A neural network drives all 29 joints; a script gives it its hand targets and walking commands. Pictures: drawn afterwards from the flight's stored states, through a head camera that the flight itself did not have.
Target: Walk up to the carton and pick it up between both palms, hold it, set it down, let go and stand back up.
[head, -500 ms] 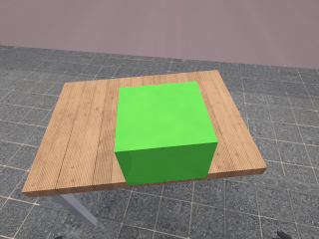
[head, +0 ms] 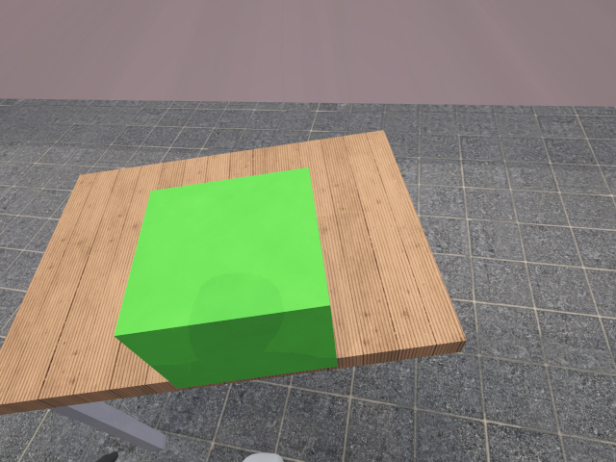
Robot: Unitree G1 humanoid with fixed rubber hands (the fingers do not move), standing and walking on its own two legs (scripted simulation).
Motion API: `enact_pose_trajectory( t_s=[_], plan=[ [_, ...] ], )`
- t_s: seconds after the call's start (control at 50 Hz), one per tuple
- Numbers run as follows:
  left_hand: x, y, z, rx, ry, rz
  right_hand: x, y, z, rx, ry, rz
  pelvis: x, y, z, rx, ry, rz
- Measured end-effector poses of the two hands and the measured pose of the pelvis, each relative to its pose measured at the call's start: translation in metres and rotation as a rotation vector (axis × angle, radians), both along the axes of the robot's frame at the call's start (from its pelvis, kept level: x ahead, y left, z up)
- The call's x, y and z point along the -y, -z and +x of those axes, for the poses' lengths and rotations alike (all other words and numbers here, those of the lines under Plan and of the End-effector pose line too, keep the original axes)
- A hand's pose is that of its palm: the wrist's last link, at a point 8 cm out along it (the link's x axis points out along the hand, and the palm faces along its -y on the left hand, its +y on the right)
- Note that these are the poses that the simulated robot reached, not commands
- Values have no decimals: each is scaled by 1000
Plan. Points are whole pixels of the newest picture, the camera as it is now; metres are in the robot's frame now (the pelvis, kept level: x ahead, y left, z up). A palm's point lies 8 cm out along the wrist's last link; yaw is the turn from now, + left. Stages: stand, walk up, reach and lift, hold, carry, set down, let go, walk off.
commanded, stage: walk up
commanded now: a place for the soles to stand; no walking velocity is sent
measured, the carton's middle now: (243, 277) +0.41 +0.13 -0.04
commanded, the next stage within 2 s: none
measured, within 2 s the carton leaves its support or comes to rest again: neither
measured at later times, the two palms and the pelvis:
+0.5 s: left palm out of the picture +0.09 +0.35 -0.09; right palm (534, 396) +0.21 -0.28 -0.10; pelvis +0.05 +0.02 -0.01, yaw +6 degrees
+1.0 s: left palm out of the picture +0.07 +0.39 -0.08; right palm (541, 451) +0.15 -0.27 -0.10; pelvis +0.01 +0.05 -0.01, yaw +6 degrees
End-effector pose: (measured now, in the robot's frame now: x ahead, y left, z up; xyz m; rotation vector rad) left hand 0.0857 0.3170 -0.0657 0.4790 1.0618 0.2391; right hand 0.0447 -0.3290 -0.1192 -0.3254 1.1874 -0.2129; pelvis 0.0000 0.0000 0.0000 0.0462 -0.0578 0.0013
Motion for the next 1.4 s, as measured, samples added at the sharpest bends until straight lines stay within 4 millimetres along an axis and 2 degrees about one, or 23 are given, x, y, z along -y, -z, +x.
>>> enact_pose_trajectory(
  t_s=[0.1,0.2,0.32,0.44,0.54,0.7,0.84,0.96,1.02,1.18,1.3,1.4],
  plan=[
    [5,-15,18,48,-18,34,8,2,36,-10,-63,6,12,-3,20,-2,-33,4],
    [7,-14,25,61,-36,38,7,5,67,-27,-104,4,16,-1,33,-6,-57,3],
    [-2,3,17,33,-80,2,-13,2,105,-20,-158,-1,8,4,45,-7,-96,-15],
    [-29,28,6,-12,-126,-28,-40,-8,152,68,-205,-28,-12,14,52,-3,-112,-20],
    [-37,25,7,-34,-123,-27,-47,-25,174,167,-200,-39,-21,9,49,-4,-107,-57],
    [-40,13,4,1,-115,39,-47,-12,173,190,-193,24,-12,14,39,15,-104,-55],
    [-50,-3,0,46,-106,59,-46,-13,144,126,-197,17,-20,6,27,-6,-109,-21],
    [-74,12,-13,43,-119,21,-53,-11,112,71,-170,-35,-40,12,10,18,-116,-18],
    [-77,21,-23,21,-146,-29,-64,-17,101,81,-143,-29,-47,9,7,26,-102,-34],
    [-75,31,-45,-22,-173,-71,-81,-25,110,137,-155,-3,-50,5,2,30,-90,-47],
    [-70,28,-54,-57,-191,-72,-75,-25,121,142,-161,-1,-46,2,4,16,-93,-45],
    [-63,26,-53,-87,-202,-69,-66,-21,121,114,-145,1,-41,-1,10,-1,-94,-44]
  ],
)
